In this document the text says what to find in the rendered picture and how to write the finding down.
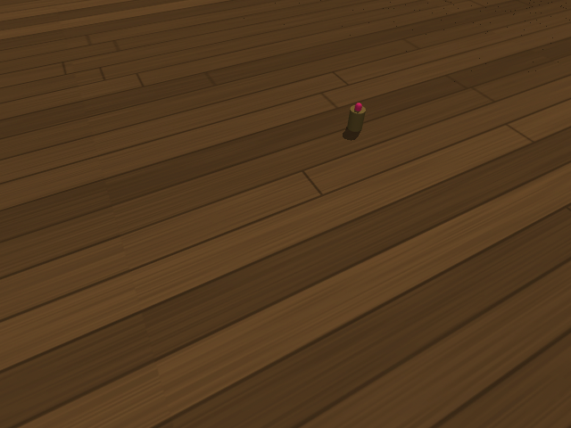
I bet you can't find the bottle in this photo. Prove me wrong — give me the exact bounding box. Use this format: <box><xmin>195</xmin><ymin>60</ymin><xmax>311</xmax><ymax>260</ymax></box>
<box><xmin>347</xmin><ymin>103</ymin><xmax>366</xmax><ymax>132</ymax></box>

